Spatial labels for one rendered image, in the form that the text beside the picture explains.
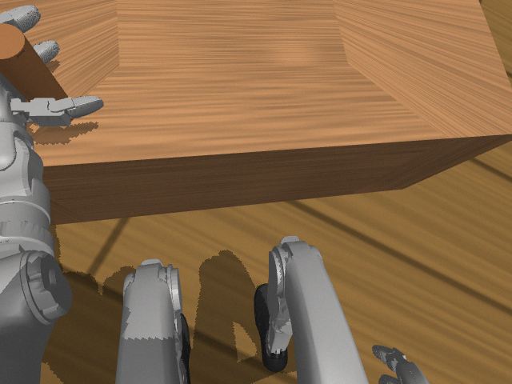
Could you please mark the left robot hand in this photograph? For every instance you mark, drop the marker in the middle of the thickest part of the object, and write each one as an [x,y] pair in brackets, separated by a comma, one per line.
[43,111]

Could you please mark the left robot arm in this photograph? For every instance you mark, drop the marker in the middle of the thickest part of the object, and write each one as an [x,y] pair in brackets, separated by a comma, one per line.
[33,291]

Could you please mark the right robot foot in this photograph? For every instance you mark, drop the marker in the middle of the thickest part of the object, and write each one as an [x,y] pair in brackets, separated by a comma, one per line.
[273,362]

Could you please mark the can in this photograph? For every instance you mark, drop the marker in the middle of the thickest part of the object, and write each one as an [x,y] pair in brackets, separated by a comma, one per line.
[24,69]

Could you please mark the right robot hand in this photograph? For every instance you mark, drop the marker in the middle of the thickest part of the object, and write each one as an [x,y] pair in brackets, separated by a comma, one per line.
[407,372]

